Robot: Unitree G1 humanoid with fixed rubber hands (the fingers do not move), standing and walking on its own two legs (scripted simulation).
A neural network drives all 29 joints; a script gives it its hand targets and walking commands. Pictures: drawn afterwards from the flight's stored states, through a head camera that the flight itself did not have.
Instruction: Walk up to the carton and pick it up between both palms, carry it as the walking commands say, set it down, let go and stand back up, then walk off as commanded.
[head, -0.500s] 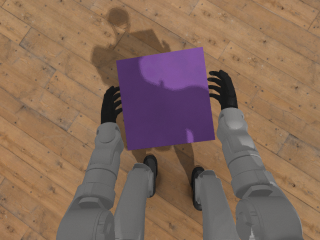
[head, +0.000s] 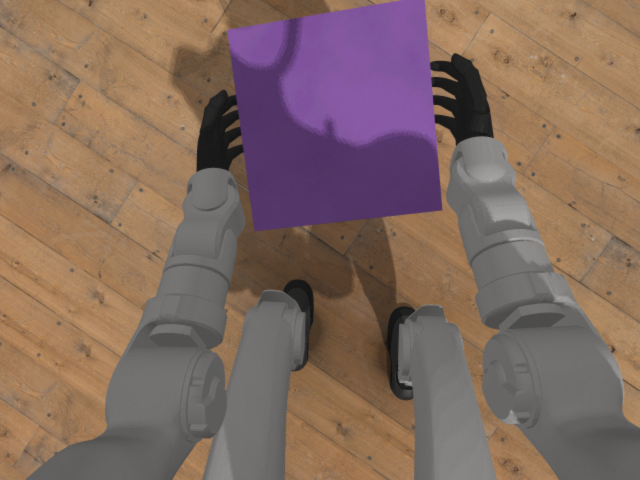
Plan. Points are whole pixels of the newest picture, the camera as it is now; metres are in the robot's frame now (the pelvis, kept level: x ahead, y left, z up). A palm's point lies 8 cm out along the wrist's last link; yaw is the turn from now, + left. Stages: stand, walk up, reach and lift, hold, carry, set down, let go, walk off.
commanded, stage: set down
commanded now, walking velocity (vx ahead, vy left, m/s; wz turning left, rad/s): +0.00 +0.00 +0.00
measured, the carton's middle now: (339, 138) +0.50 +0.03 -0.23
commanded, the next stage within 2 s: none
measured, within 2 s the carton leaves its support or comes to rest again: rests again in 1.52 s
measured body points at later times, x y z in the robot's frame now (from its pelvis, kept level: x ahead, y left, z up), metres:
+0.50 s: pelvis +0.00 +0.00 -0.07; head +0.34 +0.01 +0.22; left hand +0.49 +0.17 -0.24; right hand +0.53 -0.12 -0.22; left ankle +0.11 +0.11 -0.55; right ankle +0.06 -0.14 -0.55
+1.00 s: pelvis -0.03 -0.01 -0.14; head +0.37 +0.00 +0.05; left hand +0.53 +0.17 -0.35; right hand +0.55 -0.12 -0.34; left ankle +0.11 +0.11 -0.55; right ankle +0.06 -0.14 -0.55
